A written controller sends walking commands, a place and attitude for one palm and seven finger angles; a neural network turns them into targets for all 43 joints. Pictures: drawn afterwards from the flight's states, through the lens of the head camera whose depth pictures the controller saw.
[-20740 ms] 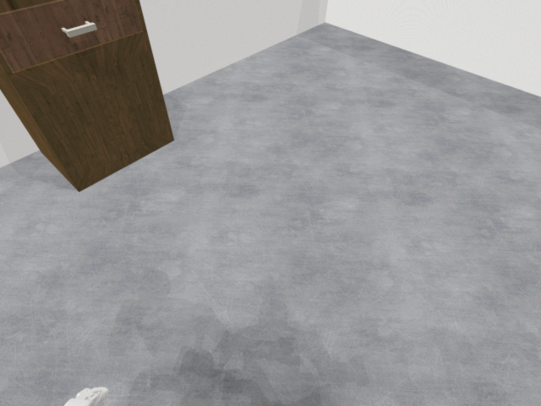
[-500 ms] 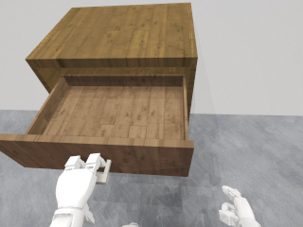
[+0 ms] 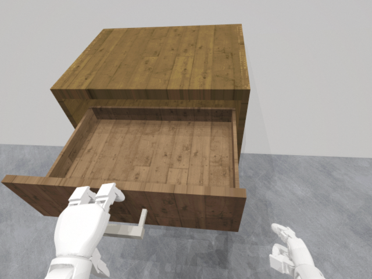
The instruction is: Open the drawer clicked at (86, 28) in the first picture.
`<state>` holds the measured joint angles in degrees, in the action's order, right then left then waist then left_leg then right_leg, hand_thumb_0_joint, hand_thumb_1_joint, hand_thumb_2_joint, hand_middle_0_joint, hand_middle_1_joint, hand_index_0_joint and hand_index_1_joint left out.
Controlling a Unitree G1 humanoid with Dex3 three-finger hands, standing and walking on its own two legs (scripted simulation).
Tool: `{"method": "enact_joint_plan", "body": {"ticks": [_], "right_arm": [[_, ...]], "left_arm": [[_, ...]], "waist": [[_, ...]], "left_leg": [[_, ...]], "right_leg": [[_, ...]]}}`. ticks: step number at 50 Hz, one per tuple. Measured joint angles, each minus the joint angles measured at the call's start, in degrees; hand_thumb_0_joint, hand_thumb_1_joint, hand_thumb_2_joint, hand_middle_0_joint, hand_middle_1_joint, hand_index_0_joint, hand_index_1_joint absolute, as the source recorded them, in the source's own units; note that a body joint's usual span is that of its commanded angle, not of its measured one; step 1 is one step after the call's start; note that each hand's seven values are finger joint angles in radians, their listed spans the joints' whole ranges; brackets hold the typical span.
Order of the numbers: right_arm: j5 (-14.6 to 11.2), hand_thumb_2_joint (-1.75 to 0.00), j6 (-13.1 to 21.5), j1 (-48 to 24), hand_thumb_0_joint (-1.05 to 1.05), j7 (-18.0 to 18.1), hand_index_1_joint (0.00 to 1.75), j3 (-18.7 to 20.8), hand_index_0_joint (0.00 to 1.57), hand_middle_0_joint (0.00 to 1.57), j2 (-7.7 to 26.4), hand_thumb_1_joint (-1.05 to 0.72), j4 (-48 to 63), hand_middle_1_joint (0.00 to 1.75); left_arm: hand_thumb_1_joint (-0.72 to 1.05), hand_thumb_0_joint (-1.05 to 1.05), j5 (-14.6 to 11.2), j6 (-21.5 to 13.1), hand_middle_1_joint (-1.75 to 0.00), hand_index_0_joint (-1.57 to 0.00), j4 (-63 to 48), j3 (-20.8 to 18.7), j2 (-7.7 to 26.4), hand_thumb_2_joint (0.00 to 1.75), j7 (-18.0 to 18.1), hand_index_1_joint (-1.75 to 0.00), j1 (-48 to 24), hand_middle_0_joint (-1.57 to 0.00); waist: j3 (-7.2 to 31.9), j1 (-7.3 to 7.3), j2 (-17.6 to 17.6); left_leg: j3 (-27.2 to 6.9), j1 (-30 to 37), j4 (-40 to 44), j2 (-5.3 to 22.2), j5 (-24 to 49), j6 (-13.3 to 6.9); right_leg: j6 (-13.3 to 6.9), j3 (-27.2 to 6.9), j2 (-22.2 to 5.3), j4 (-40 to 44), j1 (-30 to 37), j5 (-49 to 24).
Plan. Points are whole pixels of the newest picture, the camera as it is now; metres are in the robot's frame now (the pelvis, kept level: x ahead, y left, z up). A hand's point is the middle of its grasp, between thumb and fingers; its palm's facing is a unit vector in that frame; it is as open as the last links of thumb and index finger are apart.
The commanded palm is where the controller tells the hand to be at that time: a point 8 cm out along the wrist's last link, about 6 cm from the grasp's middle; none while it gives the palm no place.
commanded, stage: lift the hand off the handle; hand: left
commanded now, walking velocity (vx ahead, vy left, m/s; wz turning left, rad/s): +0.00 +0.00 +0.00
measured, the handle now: (122, 221) +0.24 +0.19 -0.02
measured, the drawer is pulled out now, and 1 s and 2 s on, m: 0.30 0.30 0.30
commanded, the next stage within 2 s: draw the hand back to the body in 0.62 s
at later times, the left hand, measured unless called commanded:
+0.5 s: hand (91, 211) +0.20 +0.19 +0.12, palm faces +0.12 -0.19 -0.98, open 13.8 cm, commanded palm +0.17 +0.19 +0.18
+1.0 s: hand (76, 212) +0.20 +0.21 +0.13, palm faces +0.10 -0.15 -0.98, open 13.8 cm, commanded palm +0.16 +0.21 +0.18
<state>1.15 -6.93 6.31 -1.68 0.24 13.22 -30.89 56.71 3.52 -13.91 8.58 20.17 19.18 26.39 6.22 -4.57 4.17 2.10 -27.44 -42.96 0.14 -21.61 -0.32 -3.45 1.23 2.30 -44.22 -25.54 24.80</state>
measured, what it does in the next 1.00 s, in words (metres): stands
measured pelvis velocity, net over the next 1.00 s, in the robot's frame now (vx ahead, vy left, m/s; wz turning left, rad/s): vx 0.00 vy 0.00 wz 0.00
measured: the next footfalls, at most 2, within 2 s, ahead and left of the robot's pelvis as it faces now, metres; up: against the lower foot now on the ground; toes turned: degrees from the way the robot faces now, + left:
none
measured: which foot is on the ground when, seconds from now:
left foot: down 0.00-1.00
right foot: down 0.00-1.00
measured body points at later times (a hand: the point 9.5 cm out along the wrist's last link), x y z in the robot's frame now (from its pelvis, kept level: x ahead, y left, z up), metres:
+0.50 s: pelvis +0.00 +0.01 +0.02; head +0.00 -0.04 +0.46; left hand +0.19 +0.20 +0.17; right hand +0.23 -0.18 -0.07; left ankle +0.00 +0.12 -0.71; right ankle -0.03 -0.08 -0.71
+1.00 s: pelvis +0.00 +0.00 +0.02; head -0.01 -0.04 +0.47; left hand +0.18 +0.22 +0.18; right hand +0.23 -0.19 -0.07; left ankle +0.00 +0.12 -0.71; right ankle -0.03 -0.08 -0.71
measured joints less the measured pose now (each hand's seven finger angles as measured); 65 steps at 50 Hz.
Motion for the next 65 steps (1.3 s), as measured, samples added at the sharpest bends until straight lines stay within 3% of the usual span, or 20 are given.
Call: {"method": "enact_joint_plan", "body": {"ticks": [12,27,41,51,58,65], "right_arm": [[-0.6,-0.90,-0.5,-0.2,0.01,-1.1,0.30,-0.8,0.20,0.20,-0.1,-0.90,0.3,0.30],[-1.9,-0.90,-1.5,-0.9,0.01,-1.1,0.30,-1.9,0.20,0.20,0.8,-0.90,0.6,0.30],[-1.9,-0.90,-1.6,-1.1,0.01,-1.6,0.30,-2.0,0.20,0.20,1.2,-0.90,1.2,0.30],[-2.3,-0.90,-1.5,-1.1,0.01,-0.5,0.30,-2.2,0.20,0.20,1.2,-0.90,0.3,0.30],[-2.1,-0.90,-1.3,-0.5,0.01,0.2,0.30,-1.9,0.20,0.20,2.0,-0.90,0.9,0.30],[-2.4,-0.90,-1.2,-0.3,0.01,0.6,0.30,-1.8,0.20,0.20,2.2,-0.90,1.0,0.30]], "left_arm": [[-0.49,0.00,-0.5,1.2,-1.20,-0.32,-6.8,1.3,0.6,0.30,-4.2,-1.20,0.2,-0.32],[-0.49,0.00,-3.6,4.7,-1.20,-0.32,-13.4,0.2,3.0,0.30,-10.9,-1.20,-1.9,-0.32],[-0.49,0.00,-3.4,3.8,-1.20,-0.32,-14.6,0.2,3.1,0.30,-11.9,-1.20,-0.2,-0.32],[-0.49,0.00,-6.0,3.8,-1.20,-0.32,-13.2,-4.8,5.4,0.30,-12.8,-1.20,-0.4,-0.32],[-0.49,0.00,-6.5,1.5,-1.20,-0.32,-15.0,-5.7,6.4,0.30,-13.4,-1.20,1.4,-0.32],[-0.49,0.00,-8.4,0.5,-1.20,-0.32,-15.6,-9.9,8.6,0.30,-12.7,-1.20,4.0,-0.32]], "waist": [[-0.7,-1.34,0.9],[-2.2,-1.19,2.0],[-2.7,-1.67,2.0],[-3.4,-1.14,2.1],[-3.5,-1.35,2.1],[-3.6,-1.20,1.8]], "left_leg": [[0.2,3.9,3.0,-0.3,0.9,-0.4],[0.1,9.6,8.5,-0.2,3.4,-0.5],[0.3,10.3,9.7,0.2,4.2,-0.3],[-0.2,11.5,10.9,0.2,4.8,-0.2],[-0.2,11.3,11.2,0.1,4.9,-0.3],[-0.3,11.0,10.9,0.1,4.6,-0.5]], "right_leg": [[0.5,-0.3,-0.3,3.2,4.0,-1.1],[0.7,-0.4,0.0,9.4,9.9,-4.0],[0.5,-0.6,0.4,10.9,10.7,-5.1],[0.4,-0.2,0.4,12.4,12.1,-5.7],[0.6,-0.2,0.4,13.1,12.0,-6.0],[0.8,-0.2,0.3,13.3,12.1,-5.9]]}}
